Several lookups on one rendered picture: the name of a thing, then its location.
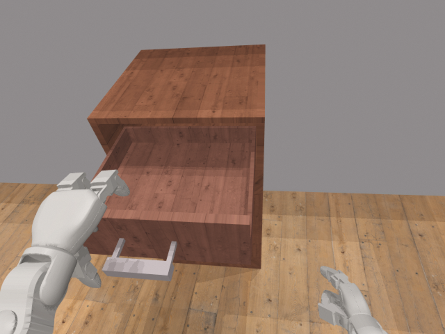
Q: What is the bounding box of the right robot hand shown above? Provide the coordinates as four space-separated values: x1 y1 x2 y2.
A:
318 266 371 331

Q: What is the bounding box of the cabinet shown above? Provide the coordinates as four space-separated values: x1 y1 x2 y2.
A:
87 45 266 269

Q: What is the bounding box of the robot left forearm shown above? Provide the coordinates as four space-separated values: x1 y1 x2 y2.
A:
0 246 77 334

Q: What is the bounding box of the left robot hand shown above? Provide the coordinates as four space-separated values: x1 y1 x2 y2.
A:
31 170 130 288

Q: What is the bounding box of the handle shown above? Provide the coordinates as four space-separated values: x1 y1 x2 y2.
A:
102 238 177 281

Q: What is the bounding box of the robot right forearm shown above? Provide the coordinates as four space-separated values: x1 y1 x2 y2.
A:
348 314 388 334

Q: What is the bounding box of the drawer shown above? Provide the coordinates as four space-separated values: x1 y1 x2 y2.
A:
83 126 256 265

